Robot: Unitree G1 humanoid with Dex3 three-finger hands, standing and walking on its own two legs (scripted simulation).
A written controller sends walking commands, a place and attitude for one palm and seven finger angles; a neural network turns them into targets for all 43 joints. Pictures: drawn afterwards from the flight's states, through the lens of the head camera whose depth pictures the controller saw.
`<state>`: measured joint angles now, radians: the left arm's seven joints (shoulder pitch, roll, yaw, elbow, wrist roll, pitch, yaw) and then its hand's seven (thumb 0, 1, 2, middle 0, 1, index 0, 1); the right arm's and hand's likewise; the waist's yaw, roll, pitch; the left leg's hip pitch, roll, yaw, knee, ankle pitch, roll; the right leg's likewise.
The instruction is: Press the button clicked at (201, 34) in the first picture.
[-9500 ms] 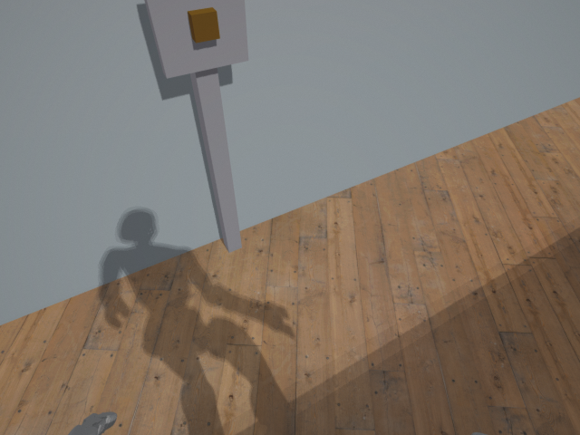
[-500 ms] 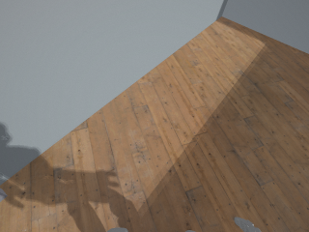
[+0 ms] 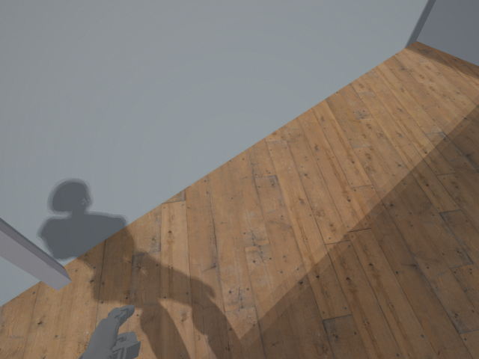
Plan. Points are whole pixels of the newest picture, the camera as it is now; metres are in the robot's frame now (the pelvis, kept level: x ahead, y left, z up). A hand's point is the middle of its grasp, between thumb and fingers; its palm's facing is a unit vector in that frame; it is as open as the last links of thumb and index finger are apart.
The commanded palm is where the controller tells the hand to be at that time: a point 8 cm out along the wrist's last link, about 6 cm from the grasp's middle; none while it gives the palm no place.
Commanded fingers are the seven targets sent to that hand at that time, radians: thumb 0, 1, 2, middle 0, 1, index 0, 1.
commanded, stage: turn to face it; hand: left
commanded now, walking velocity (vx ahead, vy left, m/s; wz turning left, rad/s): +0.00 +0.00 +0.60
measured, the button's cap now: out of the picture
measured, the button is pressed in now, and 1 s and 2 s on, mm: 0 0 0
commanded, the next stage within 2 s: take the last steps up to it in 1.08 s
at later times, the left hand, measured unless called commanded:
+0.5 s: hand out of the picture -0.06 +0.24 -0.19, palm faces +0.35 -0.90 -0.26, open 7.4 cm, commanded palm none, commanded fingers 0.00 0.90 0.90 -0.20 -0.30 -0.20 -0.30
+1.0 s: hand out of the picture +0.01 +0.24 -0.15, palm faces +0.52 -0.80 -0.29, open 7.4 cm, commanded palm none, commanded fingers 0.00 0.90 0.90 -0.20 -0.30 -0.20 -0.30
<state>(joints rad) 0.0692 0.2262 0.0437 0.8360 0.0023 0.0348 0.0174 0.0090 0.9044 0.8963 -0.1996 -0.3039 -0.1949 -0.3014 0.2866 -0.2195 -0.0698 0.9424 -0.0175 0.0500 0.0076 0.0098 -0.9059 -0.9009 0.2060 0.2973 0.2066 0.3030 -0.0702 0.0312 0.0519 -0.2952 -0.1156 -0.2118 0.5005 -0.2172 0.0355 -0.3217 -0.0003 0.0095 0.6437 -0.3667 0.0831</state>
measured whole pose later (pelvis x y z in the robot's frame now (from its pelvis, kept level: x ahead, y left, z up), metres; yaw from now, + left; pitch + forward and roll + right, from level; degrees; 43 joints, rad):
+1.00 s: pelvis +0.01 +0.00 -0.01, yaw +33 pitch +0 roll +1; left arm 0.14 0.21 0.03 0.86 0.02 0.01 0.01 0.01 0.90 0.90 -0.20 -0.30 -0.20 -0.30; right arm 0.23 -0.23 -0.06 0.94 -0.01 0.05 0.01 0.01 -0.91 -0.90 0.21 0.30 0.21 0.30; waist -0.03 0.05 0.05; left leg -0.31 -0.06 -0.15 0.65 -0.36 -0.02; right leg -0.29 -0.02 -0.06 0.58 -0.27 0.02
